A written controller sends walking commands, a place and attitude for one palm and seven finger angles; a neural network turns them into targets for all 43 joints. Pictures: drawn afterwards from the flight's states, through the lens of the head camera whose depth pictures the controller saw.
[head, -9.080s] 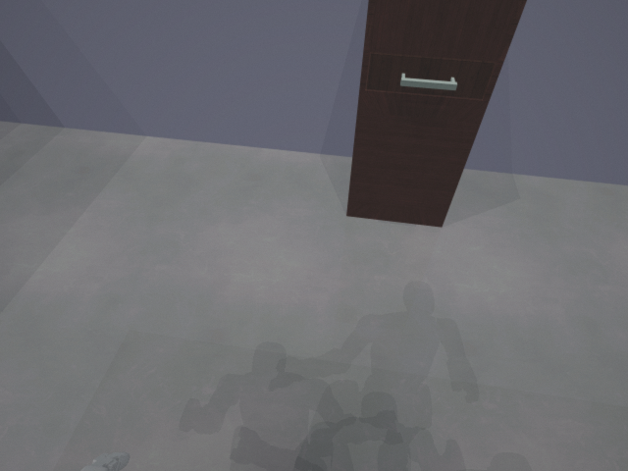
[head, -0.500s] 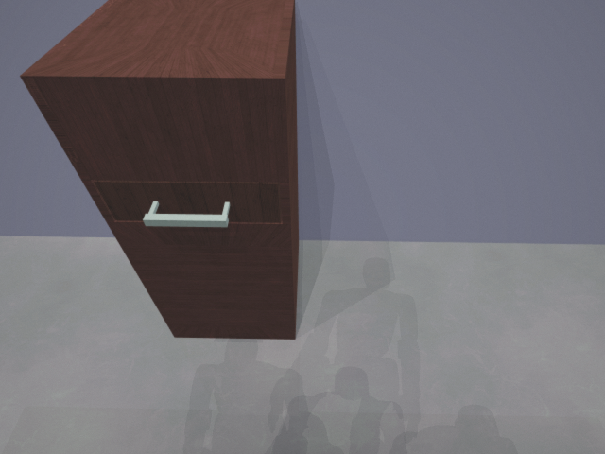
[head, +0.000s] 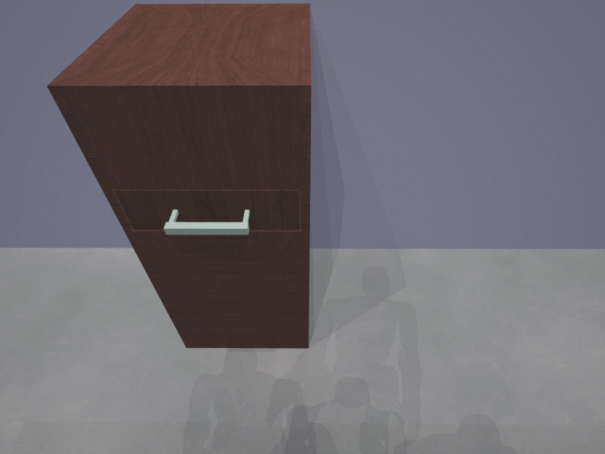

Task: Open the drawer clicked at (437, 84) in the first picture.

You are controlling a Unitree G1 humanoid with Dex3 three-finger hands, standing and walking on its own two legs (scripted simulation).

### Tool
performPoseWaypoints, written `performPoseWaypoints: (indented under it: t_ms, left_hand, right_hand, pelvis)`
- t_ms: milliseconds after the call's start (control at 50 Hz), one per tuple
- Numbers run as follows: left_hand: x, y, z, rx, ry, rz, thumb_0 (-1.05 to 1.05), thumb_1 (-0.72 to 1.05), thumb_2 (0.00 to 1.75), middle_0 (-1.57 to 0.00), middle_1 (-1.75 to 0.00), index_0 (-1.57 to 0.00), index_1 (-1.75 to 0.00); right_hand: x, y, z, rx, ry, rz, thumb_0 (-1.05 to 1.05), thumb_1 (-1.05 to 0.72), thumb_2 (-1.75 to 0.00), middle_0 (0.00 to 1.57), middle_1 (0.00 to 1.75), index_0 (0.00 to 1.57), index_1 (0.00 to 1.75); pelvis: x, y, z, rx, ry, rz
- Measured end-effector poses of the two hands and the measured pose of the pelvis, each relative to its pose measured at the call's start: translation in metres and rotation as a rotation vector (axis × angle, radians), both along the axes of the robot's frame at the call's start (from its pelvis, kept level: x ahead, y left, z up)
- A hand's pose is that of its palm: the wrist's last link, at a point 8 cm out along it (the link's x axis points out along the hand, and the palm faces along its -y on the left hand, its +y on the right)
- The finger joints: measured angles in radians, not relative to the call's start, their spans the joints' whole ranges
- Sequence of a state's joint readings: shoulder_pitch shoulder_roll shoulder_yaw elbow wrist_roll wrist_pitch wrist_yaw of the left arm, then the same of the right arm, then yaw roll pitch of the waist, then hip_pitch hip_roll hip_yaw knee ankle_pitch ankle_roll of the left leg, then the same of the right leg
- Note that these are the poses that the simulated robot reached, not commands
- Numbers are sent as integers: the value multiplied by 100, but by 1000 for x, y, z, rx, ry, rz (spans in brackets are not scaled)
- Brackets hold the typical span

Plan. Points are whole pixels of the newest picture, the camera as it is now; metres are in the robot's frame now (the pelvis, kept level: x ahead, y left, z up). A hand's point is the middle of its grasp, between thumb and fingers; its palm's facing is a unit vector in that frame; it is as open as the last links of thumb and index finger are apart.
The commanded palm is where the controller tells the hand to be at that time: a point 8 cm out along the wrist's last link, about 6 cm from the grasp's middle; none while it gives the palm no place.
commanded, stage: look again from close up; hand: left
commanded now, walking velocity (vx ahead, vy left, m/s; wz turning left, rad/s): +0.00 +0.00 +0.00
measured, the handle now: (208, 221) +0.58 +0.24 -0.09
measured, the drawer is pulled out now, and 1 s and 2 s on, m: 0.00 0.00 0.00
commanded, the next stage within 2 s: shuffle to correct the standing spot in 0.06 s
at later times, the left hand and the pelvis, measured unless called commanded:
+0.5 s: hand out of the picture +0.01 +0.15 -0.18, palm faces +0.07 -0.98 -0.17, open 7.3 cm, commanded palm none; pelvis +0.05 -0.01 -0.01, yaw +1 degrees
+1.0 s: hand out of the picture +0.12 +0.17 -0.17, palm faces +0.04 -0.97 -0.26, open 7.3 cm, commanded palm none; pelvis +0.07 -0.01 -0.01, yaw +1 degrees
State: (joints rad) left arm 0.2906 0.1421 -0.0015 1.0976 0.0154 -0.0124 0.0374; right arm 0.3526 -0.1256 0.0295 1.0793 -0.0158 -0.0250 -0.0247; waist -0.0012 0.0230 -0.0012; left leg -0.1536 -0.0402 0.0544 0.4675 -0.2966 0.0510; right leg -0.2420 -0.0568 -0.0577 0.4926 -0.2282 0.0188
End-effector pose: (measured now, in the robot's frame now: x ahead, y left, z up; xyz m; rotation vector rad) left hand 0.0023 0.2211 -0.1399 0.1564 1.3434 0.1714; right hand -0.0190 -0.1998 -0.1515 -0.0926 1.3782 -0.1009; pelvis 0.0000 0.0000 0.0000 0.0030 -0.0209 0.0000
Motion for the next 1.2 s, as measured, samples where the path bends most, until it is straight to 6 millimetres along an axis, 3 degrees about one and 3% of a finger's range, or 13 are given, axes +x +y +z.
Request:
performPoseWaypoints:
  t_ms: [260,440,520,660,740,840,1000,1120,1200]
  left_hand:
    - [-6,-8,-4,-28,70,7,0,91,90,-20,-30,-20,-30]
    - [1,-24,-9,-45,106,25,0,91,90,-20,-30,-20,-30]
    - [3,-27,-12,-47,102,77,0,91,90,-20,-30,-20,-30]
    - [6,-18,-19,-65,179,115,0,91,90,-20,-30,-20,-30]
    - [31,-8,-14,-44,159,85,0,91,90,-20,-30,-20,-30]
    - [71,1,-8,6,52,45,0,91,90,-20,-30,-20,-30]
    - [107,-1,1,49,-83,-11,0,91,90,-20,-30,-20,-30]
    - [113,-10,-1,6,-119,-8,0,92,90,-20,-30,-20,-30]
    - [105,-12,1,-2,-121,-2,0,93,90,-20,-30,-20,-30]
  right_hand:
    - [6,-6,1,-23,34,-5,1,-91,-90,20,30,20,30]
    - [21,-21,-7,-22,74,-16,1,-91,-90,20,30,20,30]
    - [43,-26,-6,-37,92,22,1,-91,-90,20,30,20,30]
    - [112,-22,4,-100,-21,47,1,-92,-90,20,30,20,30]
    - [136,-22,10,-111,-76,34,2,-93,-90,20,30,20,30]
    - [151,-27,6,-88,-112,30,1,-94,-90,20,30,20,30]
    - [145,-41,-4,-60,-119,-2,1,-93,-90,20,30,20,30]
    - [111,-42,6,-72,-59,7,1,-93,-90,20,30,20,30]
    - [87,-40,9,-65,-10,17,1,-92,-90,20,30,20,30]
  pelvis:
    - [11,2,0,6,-4,-8]
    - [40,-9,-8,3,12,-10]
    - [53,-10,-10,-9,25,23]
    - [74,4,-10,3,11,15]
    - [80,6,-4,7,10,6]
    - [78,-2,-4,24,4,8]
    - [69,-14,-8,7,2,26]
    - [61,-18,-3,12,0,21]
    - [56,-20,0,9,1,23]
